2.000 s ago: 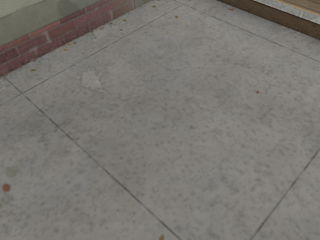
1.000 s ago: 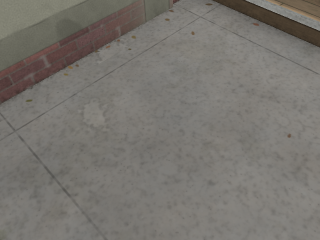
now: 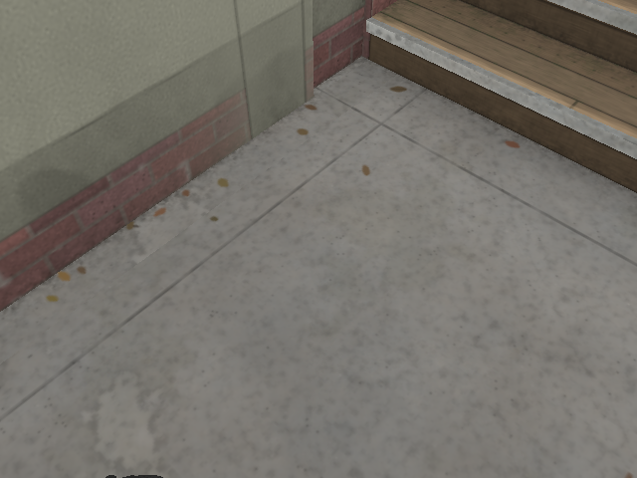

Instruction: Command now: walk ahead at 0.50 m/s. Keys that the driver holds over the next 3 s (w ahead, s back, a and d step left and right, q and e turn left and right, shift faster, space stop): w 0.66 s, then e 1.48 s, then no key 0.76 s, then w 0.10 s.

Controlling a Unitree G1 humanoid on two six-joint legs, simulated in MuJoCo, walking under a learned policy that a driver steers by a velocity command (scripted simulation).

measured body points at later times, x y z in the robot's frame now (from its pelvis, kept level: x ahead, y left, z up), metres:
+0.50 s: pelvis +0.26 +0.00 +0.01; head +0.28 +0.01 +0.46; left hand +0.22 +0.27 -0.13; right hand +0.46 -0.23 -0.09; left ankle +0.43 +0.14 -0.70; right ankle +0.14 -0.12 -0.73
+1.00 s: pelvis +0.48 +0.05 +0.02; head +0.51 +0.05 +0.46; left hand +0.65 +0.29 -0.11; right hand +0.53 -0.23 -0.11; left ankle +0.43 +0.13 -0.73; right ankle +0.60 -0.09 -0.69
